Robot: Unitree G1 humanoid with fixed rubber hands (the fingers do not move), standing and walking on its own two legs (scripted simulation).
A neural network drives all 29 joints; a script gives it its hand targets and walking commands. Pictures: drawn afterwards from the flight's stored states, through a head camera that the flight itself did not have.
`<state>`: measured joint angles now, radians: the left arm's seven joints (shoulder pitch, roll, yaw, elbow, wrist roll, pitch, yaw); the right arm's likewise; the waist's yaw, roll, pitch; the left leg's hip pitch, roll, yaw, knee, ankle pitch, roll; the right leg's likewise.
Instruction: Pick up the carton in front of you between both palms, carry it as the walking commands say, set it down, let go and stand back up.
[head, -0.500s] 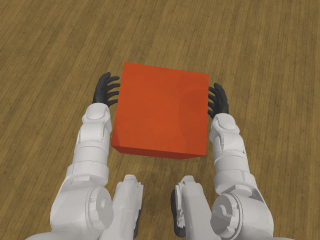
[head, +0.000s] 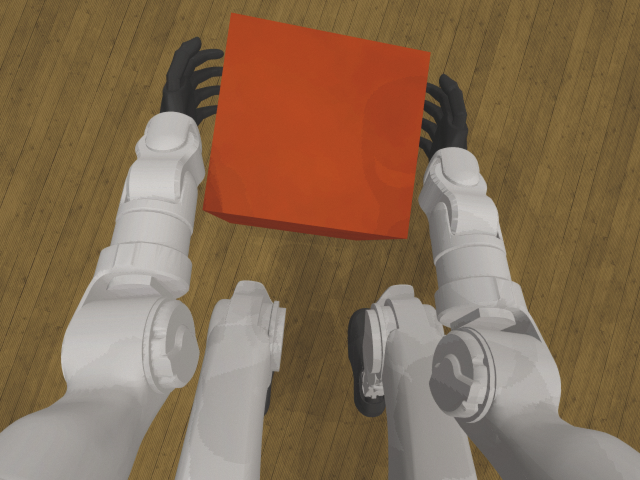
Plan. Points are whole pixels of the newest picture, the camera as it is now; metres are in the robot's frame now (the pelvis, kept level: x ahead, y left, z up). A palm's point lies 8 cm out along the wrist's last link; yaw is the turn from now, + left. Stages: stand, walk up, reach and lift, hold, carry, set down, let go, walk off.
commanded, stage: set down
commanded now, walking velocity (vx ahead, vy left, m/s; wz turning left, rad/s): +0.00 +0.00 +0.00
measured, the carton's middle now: (309, 155) +0.49 +0.03 -0.19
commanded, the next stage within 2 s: none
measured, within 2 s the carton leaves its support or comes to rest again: rests again in 0.98 s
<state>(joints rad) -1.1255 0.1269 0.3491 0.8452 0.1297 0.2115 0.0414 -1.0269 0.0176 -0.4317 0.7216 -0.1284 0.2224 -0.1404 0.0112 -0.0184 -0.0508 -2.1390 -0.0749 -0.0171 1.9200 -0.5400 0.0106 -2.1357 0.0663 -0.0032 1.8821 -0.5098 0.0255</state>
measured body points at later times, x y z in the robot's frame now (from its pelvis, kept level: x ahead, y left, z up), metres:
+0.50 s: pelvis +0.00 +0.01 -0.08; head +0.33 +0.05 +0.21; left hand +0.54 +0.18 -0.23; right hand +0.53 -0.13 -0.22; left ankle +0.10 +0.10 -0.42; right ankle +0.12 -0.12 -0.42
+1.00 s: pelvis -0.01 +0.00 -0.09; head +0.33 +0.03 +0.20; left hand +0.53 +0.17 -0.25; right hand +0.52 -0.14 -0.24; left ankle +0.10 +0.10 -0.42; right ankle +0.12 -0.12 -0.42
